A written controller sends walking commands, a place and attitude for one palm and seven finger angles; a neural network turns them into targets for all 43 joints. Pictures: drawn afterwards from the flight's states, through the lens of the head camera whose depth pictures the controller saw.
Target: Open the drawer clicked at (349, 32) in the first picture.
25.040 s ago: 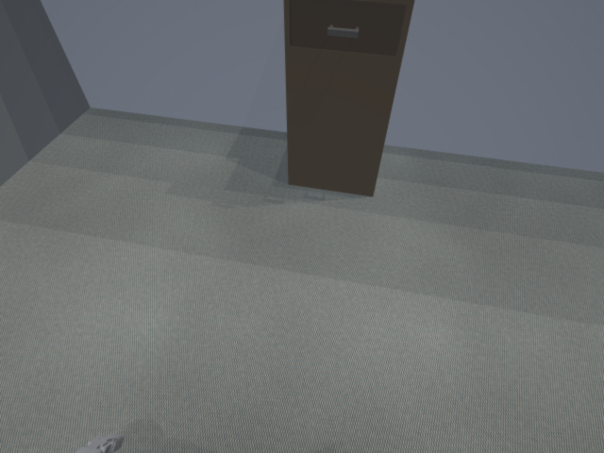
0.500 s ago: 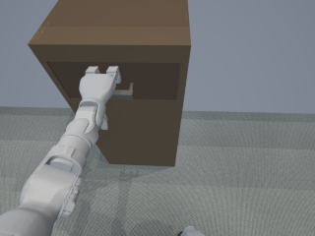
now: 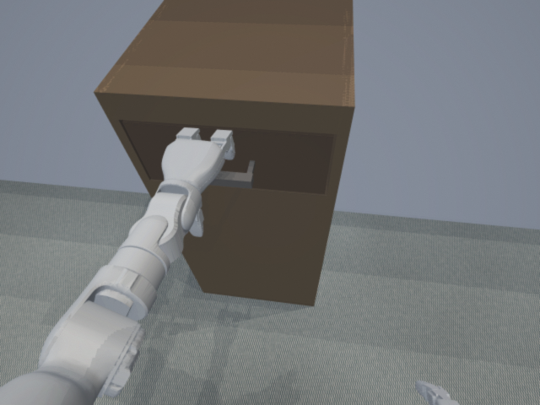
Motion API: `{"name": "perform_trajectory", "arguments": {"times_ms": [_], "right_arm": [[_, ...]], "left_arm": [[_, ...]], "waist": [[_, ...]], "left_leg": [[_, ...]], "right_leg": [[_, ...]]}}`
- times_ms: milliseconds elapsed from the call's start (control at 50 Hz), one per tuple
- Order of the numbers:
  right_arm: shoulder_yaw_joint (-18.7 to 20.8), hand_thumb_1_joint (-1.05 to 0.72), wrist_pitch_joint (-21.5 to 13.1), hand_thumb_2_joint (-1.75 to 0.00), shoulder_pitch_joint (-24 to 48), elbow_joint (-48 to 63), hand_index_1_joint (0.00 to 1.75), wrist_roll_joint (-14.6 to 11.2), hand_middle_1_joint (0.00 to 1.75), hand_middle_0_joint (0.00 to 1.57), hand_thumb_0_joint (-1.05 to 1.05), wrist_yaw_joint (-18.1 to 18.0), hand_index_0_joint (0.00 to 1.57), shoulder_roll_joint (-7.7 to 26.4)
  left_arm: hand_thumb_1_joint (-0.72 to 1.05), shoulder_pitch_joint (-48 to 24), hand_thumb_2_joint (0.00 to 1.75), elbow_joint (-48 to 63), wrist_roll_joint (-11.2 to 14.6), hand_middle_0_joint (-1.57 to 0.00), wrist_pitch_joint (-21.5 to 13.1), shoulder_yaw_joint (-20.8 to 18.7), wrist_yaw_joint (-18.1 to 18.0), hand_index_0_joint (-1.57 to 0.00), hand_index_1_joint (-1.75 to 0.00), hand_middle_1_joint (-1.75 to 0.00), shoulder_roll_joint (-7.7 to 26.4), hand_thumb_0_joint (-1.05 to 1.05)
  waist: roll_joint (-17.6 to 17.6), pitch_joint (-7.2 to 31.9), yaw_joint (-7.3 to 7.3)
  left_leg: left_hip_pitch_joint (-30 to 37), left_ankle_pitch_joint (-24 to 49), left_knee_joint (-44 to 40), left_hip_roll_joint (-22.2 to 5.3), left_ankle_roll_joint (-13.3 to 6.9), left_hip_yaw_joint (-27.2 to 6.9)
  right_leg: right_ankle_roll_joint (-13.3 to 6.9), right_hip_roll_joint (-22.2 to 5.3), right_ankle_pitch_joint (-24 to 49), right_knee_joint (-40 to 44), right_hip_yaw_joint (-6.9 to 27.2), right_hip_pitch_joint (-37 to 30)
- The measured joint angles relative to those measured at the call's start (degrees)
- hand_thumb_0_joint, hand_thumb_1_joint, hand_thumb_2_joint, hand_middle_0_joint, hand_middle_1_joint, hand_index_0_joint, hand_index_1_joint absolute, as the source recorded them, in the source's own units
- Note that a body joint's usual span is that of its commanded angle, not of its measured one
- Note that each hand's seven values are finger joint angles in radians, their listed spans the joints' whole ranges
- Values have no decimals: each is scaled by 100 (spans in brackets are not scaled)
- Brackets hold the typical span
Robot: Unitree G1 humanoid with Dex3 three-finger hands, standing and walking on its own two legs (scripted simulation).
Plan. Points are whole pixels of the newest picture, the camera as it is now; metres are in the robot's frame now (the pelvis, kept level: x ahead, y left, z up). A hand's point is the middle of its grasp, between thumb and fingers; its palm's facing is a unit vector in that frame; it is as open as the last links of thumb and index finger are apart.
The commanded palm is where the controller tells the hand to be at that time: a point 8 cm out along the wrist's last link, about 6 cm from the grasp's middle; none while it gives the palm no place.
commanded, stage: re-aim the fingers above the handle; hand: left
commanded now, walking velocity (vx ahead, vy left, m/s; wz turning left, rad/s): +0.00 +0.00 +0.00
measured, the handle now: (227, 171) +0.52 +0.10 +0.01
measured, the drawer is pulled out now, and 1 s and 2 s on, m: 0.00 0.00 0.00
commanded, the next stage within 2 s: lower the fingers behind the handle in 1.96 s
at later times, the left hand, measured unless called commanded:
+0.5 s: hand (208, 179) +0.45 +0.12 +0.06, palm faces +0.00 -0.02 -1.00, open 13.8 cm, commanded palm +0.43 +0.13 +0.12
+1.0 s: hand (215, 180) +0.45 +0.11 +0.06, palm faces +0.00 -0.01 -1.00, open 13.8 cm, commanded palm +0.43 +0.11 +0.12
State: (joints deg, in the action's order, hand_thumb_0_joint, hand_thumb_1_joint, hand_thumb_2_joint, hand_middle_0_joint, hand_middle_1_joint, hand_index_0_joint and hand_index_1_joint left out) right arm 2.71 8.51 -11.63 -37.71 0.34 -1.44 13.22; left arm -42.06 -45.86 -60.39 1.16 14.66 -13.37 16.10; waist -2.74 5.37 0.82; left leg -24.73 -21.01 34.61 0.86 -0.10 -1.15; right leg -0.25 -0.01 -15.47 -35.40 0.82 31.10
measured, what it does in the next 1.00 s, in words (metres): stands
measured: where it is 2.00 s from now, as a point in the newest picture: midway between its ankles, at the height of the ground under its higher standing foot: outside the picture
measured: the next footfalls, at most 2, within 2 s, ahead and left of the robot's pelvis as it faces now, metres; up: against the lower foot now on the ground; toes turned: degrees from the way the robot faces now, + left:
none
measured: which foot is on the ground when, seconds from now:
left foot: down 0.00-1.00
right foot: down 0.00-1.00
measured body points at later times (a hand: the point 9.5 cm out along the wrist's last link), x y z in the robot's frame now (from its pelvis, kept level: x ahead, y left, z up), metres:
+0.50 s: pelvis -0.01 +0.00 +0.00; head +0.05 -0.03 +0.45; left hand +0.45 +0.12 +0.11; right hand +0.06 -0.27 -0.14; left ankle -0.05 +0.12 -0.72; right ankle +0.01 -0.12 -0.72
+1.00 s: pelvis -0.01 +0.00 +0.00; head +0.05 -0.03 +0.45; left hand +0.44 +0.11 +0.11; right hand +0.07 -0.26 -0.14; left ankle -0.05 +0.12 -0.72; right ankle +0.01 -0.12 -0.72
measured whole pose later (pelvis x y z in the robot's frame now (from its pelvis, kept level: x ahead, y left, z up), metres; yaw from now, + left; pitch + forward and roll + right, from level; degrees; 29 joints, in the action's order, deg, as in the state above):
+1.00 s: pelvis -0.01 +0.00 +0.00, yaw -1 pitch +12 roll +1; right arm 3.2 6.8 -14.7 -39.5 0.3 -1.4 13.5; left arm -46.2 -51.7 -60.5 1.4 14.9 -15.9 15.3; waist -2.8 5.4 2.4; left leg -26.4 -20.0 34.6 0.8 0.0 -0.5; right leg -0.4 0.2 -14.2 -35.4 1.5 33.1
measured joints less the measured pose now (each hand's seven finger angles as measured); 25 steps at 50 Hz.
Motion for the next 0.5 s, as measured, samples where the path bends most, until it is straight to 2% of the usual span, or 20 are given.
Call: {"name": "perform_trajectory", "arguments": {"times_ms": [260, 360, 500], "right_arm": [[-38, -91, 43, -90, -226, -173, 30, 13, 30, 20, 1, -22, 20, -11], [8, -91, 22, -90, -362, -168, 30, 8, 30, 20, 1, -41, 20, 25], [59, -91, -56, -90, -418, -234, 30, 9, 30, 20, 1, -50, 20, 70]], "left_arm": [[-49, -319, 30, -432, 15, -32, 94, -182, -30, -32, -120, -120, 29, 0], [-49, -234, 30, -403, 2, -32, -10, -257, -5, -32, -120, -120, 91, 0], [-49, -176, 30, -398, -65, -32, -108, -302, -193, -32, -120, -120, 116, 0]], "waist": [[-33, 12, 125], [-28, -3, 168], [-6, -15, 191]], "left_leg": [[-53, 41, -42, -14, 9, 55], [-59, 55, -57, -30, 13, 95], [-90, 71, -45, -38, 18, 113]], "right_leg": [[-10, 20, 44, 3, 52, 93], [-14, 41, 72, 15, 90, 116], [-19, 51, 101, 12, 106, 149]]}}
